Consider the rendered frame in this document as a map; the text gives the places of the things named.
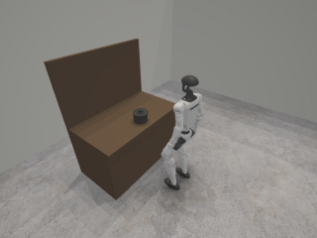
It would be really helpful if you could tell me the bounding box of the right robot shin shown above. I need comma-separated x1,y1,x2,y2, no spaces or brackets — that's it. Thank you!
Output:
177,147,187,174

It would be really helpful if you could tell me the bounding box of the lid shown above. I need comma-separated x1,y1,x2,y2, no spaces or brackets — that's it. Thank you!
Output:
133,108,149,117

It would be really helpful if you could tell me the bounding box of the pot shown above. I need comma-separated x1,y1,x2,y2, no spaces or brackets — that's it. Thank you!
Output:
133,115,148,125

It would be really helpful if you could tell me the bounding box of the table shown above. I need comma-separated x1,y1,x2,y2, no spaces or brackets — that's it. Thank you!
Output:
44,39,176,200

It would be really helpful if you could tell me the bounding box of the robot left hand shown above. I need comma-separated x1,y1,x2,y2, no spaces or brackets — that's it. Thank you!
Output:
161,147,172,161

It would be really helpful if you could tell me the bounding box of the humanoid robot head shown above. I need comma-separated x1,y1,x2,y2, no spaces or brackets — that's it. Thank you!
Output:
181,75,199,102

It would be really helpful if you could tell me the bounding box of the robot right forearm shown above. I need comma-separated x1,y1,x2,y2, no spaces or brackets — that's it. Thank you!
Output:
192,115,203,129

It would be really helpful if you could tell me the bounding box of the right robot upper arm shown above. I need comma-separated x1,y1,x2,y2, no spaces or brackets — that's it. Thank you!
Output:
193,93,203,118

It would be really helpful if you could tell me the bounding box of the left robot upper arm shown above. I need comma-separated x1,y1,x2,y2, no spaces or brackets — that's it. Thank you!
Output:
173,101,185,133

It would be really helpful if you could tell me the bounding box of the robot left forearm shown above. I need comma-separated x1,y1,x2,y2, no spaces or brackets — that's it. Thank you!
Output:
167,126,180,150

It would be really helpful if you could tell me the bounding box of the robot right hand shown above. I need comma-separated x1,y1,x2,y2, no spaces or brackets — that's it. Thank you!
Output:
190,127,197,139

